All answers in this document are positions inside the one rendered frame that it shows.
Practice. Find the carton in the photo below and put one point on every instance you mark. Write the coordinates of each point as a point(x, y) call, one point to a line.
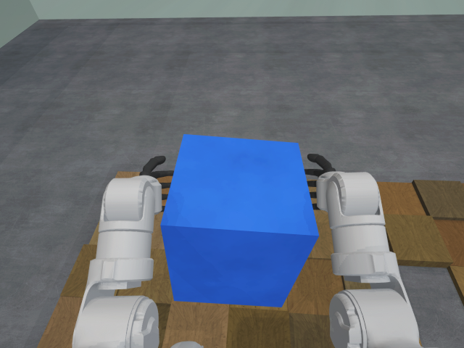
point(238, 224)

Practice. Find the right robot hand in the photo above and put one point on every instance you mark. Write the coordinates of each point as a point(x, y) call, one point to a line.
point(325, 164)

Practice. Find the left robot upper arm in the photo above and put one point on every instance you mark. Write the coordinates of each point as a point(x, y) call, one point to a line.
point(118, 322)

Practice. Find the robot left forearm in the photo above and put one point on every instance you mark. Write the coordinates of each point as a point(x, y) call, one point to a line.
point(124, 243)

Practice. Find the left robot hand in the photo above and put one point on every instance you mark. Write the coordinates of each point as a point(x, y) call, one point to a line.
point(148, 168)

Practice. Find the right robot upper arm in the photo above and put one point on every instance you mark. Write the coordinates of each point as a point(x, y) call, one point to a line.
point(372, 318)

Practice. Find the robot right forearm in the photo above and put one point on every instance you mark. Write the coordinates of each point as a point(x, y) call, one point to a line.
point(360, 244)

